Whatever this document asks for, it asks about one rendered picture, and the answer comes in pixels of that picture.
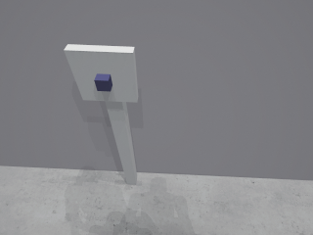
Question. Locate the panel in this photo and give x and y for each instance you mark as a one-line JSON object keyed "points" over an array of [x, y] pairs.
{"points": [[86, 61]]}

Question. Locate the button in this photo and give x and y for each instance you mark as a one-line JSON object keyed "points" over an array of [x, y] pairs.
{"points": [[103, 82]]}

